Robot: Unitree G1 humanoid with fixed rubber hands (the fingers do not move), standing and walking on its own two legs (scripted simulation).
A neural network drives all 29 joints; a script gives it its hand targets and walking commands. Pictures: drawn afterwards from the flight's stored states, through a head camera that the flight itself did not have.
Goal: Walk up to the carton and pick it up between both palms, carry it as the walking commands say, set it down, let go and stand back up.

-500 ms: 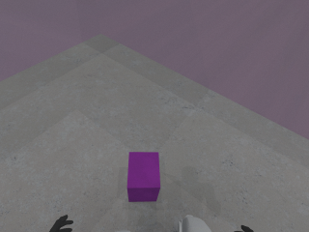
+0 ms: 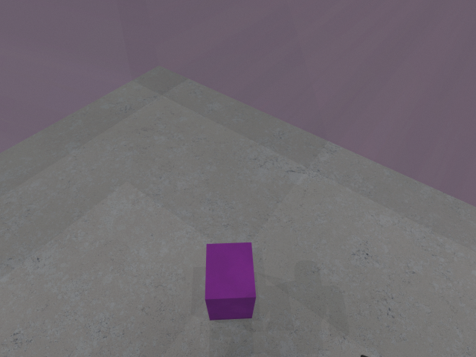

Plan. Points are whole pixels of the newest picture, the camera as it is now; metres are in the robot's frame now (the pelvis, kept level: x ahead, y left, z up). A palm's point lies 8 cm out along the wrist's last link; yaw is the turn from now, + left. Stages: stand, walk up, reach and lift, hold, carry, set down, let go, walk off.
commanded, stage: walk up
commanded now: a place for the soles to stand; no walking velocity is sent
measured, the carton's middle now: (230, 282) +0.46 +0.04 -0.64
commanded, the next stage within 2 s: reach and lift in 1.54 s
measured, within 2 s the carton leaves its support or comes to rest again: neither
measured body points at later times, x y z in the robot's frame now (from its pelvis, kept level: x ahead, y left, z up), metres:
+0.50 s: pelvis +0.02 +0.00 +0.00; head +0.04 +0.01 +0.45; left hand +0.07 +0.25 -0.15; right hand +0.06 -0.26 -0.14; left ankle -0.01 +0.07 -0.74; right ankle +0.02 -0.12 -0.74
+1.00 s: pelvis +0.02 +0.00 -0.01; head +0.03 +0.00 +0.44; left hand +0.10 +0.25 -0.15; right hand +0.05 -0.26 -0.15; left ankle -0.01 +0.07 -0.74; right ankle +0.02 -0.12 -0.74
